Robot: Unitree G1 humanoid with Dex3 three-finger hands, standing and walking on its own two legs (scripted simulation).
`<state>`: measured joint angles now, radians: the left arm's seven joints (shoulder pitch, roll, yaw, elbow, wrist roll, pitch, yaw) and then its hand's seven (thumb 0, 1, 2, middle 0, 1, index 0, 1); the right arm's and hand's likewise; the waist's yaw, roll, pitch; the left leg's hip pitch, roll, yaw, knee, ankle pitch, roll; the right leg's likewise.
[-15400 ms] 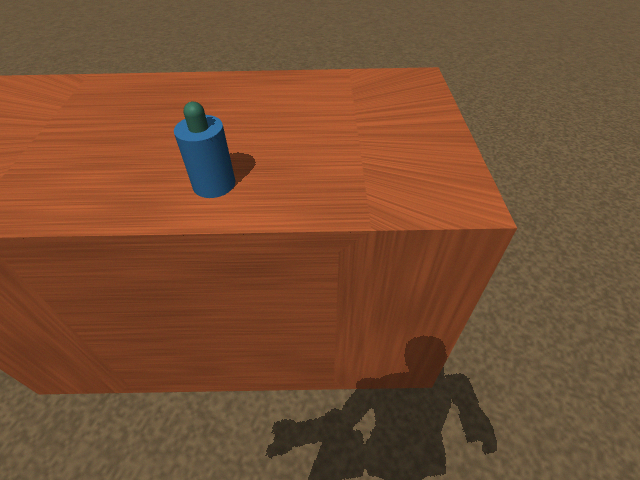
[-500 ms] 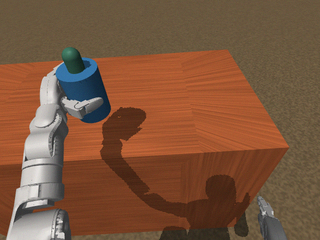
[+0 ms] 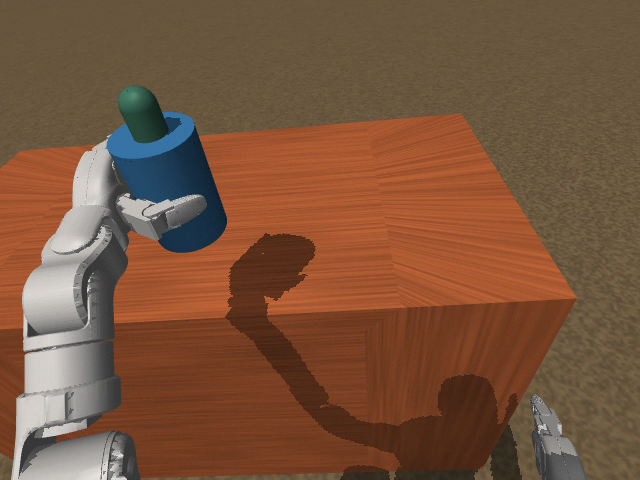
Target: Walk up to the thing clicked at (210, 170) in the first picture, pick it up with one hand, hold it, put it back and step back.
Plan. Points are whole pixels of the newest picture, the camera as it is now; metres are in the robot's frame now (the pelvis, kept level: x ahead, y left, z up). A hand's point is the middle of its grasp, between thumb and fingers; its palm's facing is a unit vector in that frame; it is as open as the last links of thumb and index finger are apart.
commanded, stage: lift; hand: left
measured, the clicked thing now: (166, 168) +0.37 +0.16 +0.27
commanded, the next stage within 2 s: hold in 0.34 s
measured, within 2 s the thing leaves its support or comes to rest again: neither
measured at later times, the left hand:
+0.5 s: hand (147, 171) +0.35 +0.17 +0.28, palm faces +0.10 -0.99 -0.03, open 11.6 cm
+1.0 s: hand (140, 159) +0.34 +0.17 +0.30, palm faces +0.09 -1.00 -0.02, open 11.5 cm
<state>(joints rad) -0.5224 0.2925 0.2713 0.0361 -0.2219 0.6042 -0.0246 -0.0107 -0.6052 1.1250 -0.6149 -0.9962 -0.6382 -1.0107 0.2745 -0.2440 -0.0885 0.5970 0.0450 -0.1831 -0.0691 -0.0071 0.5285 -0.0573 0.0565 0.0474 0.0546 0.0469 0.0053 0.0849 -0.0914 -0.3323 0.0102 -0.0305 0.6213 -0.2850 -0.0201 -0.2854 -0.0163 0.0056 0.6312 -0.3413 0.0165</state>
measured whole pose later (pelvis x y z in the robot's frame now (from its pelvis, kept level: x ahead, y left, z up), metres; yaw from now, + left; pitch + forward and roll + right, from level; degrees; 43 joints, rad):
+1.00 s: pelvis +0.00 +0.01 +0.00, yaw +0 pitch -1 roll +0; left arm -0.57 0.31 0.30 -0.16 -0.26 0.85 -0.01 -0.01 -0.58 1.09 -0.62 -0.98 -0.64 -0.99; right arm 0.27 -0.25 -0.10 0.65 0.07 -0.26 -0.04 -0.01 0.52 -0.06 0.06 0.05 0.05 0.05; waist 0.03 0.09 -0.11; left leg -0.32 0.00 -0.02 0.63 -0.29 -0.01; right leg -0.26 -0.02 0.01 0.62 -0.34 0.03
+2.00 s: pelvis -0.02 +0.01 +0.00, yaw +0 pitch -2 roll +0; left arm -0.58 0.33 0.30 -0.14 -0.26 0.84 0.01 -0.01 -0.58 1.10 -0.61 -0.99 -0.63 -1.01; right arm 0.27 -0.24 -0.08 0.66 0.07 -0.31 -0.07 -0.01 0.52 -0.07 0.06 0.05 0.05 0.05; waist 0.02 0.09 -0.10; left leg -0.34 0.01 -0.02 0.64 -0.28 -0.01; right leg -0.29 -0.02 0.01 0.64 -0.33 0.02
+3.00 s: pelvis -0.02 +0.01 +0.00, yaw +0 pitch -2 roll +0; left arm -0.58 0.30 0.28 -0.10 -0.25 0.84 0.02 -0.01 -0.59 1.11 -0.61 -1.00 -0.63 -1.01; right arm 0.27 -0.22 -0.08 0.62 0.07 -0.31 -0.06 -0.01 0.52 -0.07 0.06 0.05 0.05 0.05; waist 0.01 0.08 -0.10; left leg -0.34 0.01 -0.02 0.64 -0.27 -0.01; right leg -0.29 -0.02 0.01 0.64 -0.32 0.02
